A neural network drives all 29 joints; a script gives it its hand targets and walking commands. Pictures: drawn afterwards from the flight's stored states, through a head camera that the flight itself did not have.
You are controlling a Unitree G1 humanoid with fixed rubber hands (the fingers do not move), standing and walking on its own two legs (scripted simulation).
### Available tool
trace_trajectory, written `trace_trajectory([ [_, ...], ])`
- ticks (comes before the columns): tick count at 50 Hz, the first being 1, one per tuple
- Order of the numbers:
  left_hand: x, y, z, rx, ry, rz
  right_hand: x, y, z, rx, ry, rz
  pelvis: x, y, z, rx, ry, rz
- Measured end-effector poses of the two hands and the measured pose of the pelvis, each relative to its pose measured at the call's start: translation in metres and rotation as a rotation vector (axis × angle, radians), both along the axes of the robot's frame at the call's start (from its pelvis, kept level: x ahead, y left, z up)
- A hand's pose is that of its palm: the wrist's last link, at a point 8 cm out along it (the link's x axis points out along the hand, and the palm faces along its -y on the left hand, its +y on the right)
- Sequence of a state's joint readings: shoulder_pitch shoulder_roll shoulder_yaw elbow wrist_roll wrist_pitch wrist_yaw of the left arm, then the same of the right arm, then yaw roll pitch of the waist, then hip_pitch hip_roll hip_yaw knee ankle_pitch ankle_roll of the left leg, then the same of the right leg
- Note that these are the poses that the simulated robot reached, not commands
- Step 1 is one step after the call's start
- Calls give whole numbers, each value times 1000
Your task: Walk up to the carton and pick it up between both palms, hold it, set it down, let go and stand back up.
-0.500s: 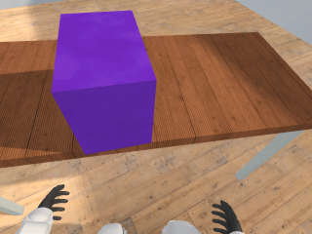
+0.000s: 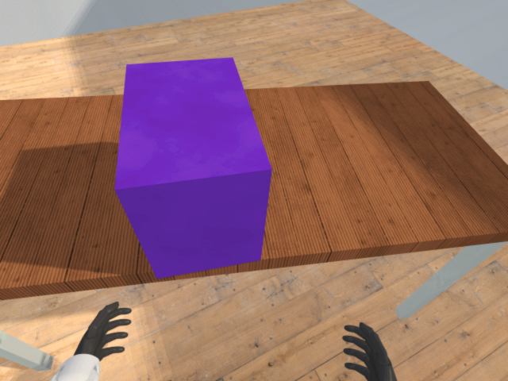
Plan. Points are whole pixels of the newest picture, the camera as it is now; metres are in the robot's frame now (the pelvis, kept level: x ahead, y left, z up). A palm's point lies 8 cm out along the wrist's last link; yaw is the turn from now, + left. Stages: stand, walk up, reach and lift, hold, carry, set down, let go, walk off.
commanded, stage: reach and lift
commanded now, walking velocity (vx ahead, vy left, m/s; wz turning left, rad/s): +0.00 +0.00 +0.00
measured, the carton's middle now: (195, 165) +0.46 +0.11 +0.06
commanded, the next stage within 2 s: none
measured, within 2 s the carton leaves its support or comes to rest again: neither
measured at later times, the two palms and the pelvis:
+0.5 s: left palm (74, 334) +0.18 +0.26 -0.02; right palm (365, 332) +0.19 -0.17 -0.03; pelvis +0.04 +0.03 +0.00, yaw +1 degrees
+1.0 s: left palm (71, 315) +0.19 +0.25 +0.03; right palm (363, 301) +0.22 -0.16 +0.02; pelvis +0.01 +0.02 +0.00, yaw +1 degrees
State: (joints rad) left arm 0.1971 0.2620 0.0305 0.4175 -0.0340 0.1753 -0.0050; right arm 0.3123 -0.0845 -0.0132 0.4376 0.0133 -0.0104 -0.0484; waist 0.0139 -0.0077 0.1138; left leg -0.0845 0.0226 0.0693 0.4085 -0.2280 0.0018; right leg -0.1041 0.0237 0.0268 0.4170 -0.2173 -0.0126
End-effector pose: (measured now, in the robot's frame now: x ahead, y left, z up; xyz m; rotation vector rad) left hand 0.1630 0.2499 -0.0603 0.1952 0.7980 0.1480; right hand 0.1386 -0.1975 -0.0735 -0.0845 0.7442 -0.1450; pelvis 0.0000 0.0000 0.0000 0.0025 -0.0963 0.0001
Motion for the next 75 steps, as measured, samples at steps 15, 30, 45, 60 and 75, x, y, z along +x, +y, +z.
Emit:
trace_trajectory([
  [15, 19, 8, 22, -37, -178, 12, 36, 18, 25, 20, -148, 24, 30, 16, 4, -14, 8, 7],
  [30, 17, 13, 50, -67, -335, 50, 61, 30, 56, 60, -299, 45, 38, 28, 5, -22, 4, 14],
  [45, 26, 5, 83, -97, -493, 69, 74, 38, 87, 105, -441, 69, 18, 24, 5, -17, 3, 13],
  [60, 52, 3, 109, -132, -510, 95, 110, 46, 115, 133, -460, 92, 2, 10, 4, -4, 21, 18],
  [75, 102, 11, 150, -130, -511, 68, 160, 49, 143, 151, -491, 91, 3, 6, 4, -7, 60, 19],
])
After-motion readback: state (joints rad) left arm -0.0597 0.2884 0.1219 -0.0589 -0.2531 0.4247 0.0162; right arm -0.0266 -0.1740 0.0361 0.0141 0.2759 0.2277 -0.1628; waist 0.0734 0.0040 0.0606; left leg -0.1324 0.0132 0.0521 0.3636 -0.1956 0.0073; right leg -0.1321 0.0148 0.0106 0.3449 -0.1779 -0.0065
